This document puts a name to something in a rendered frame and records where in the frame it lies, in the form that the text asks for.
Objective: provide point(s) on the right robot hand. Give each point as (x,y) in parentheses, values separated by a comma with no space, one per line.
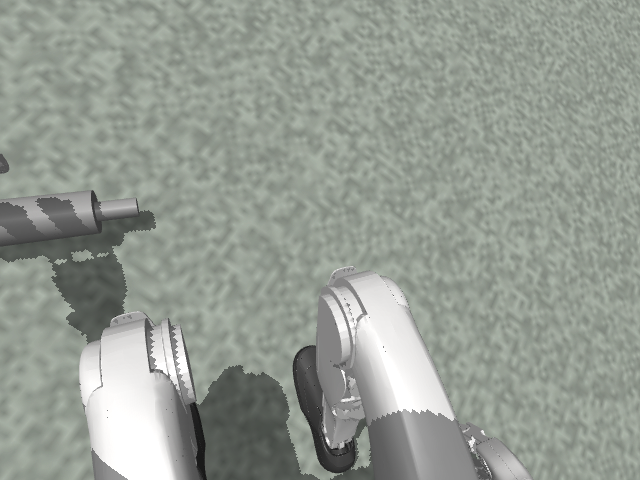
(497,462)

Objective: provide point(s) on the right robot foot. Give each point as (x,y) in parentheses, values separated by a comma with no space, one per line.
(309,393)

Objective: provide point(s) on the bottle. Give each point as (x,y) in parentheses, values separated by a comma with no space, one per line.
(55,216)

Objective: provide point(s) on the left robot foot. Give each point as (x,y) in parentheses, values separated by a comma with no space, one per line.
(200,441)

